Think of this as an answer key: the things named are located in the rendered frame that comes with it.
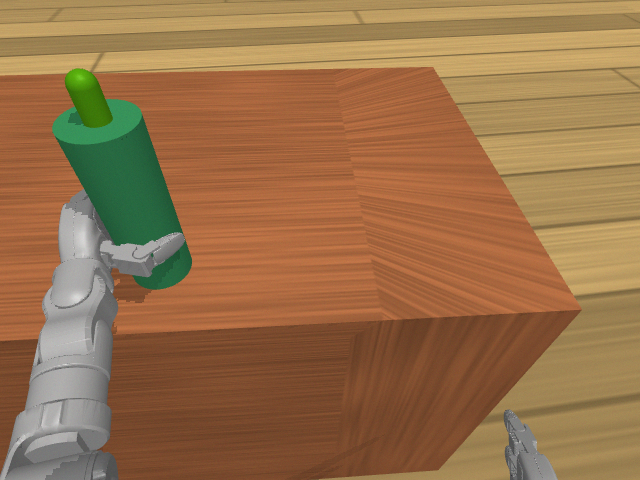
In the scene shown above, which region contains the bottle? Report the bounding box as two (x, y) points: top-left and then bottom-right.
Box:
(52, 68), (192, 290)

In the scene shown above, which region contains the left robot arm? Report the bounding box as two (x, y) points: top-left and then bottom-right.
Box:
(0, 258), (119, 480)

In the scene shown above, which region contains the right robot hand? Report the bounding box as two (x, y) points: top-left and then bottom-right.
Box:
(504, 409), (558, 480)

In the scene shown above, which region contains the left robot hand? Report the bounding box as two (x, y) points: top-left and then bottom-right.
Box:
(58, 189), (185, 277)

